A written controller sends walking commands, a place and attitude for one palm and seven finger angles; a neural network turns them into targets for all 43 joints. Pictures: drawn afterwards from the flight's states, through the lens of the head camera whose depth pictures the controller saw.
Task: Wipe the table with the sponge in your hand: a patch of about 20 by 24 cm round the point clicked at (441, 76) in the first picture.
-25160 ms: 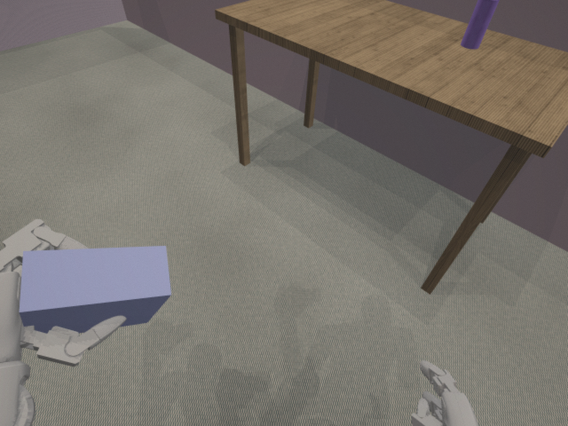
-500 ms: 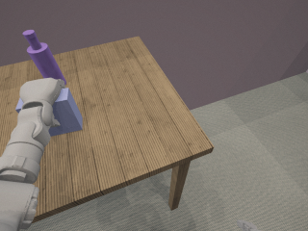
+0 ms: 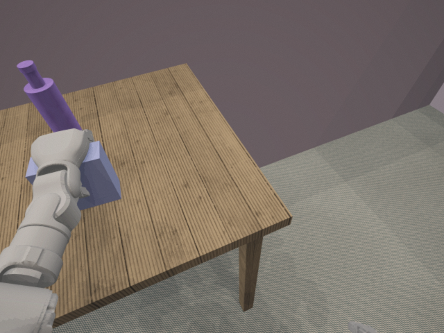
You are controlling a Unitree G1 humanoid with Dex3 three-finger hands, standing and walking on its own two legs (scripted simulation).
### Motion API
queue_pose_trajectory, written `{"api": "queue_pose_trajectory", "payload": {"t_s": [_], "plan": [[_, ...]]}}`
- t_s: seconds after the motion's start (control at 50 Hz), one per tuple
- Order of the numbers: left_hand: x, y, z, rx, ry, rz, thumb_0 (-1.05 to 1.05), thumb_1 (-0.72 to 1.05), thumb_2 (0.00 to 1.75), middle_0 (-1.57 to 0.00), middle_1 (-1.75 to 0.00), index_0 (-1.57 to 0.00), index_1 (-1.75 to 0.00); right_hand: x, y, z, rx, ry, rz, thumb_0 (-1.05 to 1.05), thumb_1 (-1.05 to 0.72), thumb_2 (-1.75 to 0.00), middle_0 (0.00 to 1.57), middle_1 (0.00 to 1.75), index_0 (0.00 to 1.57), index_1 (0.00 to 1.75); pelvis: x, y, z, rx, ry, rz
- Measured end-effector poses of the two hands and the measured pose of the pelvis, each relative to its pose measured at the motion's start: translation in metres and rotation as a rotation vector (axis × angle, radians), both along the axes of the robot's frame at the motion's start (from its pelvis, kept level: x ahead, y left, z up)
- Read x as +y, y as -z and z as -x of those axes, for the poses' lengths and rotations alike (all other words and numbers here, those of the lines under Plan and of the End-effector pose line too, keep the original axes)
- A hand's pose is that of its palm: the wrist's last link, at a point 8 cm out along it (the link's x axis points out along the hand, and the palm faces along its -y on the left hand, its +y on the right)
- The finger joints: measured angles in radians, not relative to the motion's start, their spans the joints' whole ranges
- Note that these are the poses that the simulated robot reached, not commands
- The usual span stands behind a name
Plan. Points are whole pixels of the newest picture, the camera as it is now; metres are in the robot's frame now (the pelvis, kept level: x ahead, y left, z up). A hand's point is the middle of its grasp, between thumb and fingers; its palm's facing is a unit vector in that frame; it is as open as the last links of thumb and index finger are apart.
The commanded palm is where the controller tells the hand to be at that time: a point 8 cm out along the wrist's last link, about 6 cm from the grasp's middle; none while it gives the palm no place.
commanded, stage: wipe back along the middle lane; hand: left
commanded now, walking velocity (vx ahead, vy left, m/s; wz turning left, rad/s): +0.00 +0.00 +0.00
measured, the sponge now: (83, 185) +0.38 +0.31 +0.05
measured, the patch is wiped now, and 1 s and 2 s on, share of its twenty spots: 0.65 0.70 0.80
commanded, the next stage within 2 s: slide across to the third lane in 1.42 s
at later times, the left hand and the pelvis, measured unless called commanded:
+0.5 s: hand (77, 186) +0.34 +0.29 +0.10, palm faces +0.00 -0.01 -1.00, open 9.7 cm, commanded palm +0.30 +0.28 +0.13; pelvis +0.00 -0.01 +0.00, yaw -1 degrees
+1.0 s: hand (79, 206) +0.30 +0.26 +0.10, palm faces +0.07 -0.04 -1.00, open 9.7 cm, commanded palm +0.26 +0.25 +0.12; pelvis +0.00 +0.00 +0.00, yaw -1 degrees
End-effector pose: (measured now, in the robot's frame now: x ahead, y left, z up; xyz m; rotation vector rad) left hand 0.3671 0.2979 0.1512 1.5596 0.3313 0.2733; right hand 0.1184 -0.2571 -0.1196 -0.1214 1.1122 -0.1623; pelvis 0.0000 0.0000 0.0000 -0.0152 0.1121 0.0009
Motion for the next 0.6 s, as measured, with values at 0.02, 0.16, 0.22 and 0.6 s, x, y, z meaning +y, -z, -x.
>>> {"api": "queue_pose_trajectory", "payload": {"t_s": [0.02, 0.16, 0.22, 0.6], "plan": [[-0.001, 0.000, 0.002, -0.003, -0.002, 0.002, -0.01, -0.49, 1.08, -0.77, -1.37, -0.77, -1.39, -0.001, 0.000, 0.000, -0.004, 0.003, -0.002, 0.01, -0.91, -0.90, 0.20, 0.30, 0.20, 0.30, -0.001, 0.000, 0.000, -0.003, 0.002, -0.001], [-0.009, 0.001, 0.017, -0.020, -0.015, 0.013, 0.00, -0.47, 1.07, -0.75, -1.38, -0.75, -1.40, -0.008, -0.005, -0.008, -0.049, 0.005, -0.009, 0.01, -0.91, -0.90, 0.19, 0.30, 0.20, 0.30, -0.008, 0.000, 0.001, -0.021, 0.010, -0.004], [-0.011, 0.001, 0.022, -0.020, -0.019, 0.011, 0.00, -0.47, 1.07, -0.75, -1.38, -0.75, -1.40, -0.010, -0.008, -0.015, -0.077, 0.000, -0.010, 0.01, -0.91, -0.90, 0.19, 0.30, 0.20, 0.30, -0.011, 0.000, 0.001, -0.027, 0.011, -0.005], [-0.023, 0.002, 0.052, -0.052, -0.015, 0.020, 0.01, -0.46, 1.06, -0.74, -1.39, -0.74, -1.40, -0.004, -0.019, -0.046, -0.181, -0.035, -0.028, 0.01, -0.91, -0.90, 0.19, 0.30, 0.20, 0.30, -0.013, 0.000, 0.001, -0.046, 0.019, -0.009]]}}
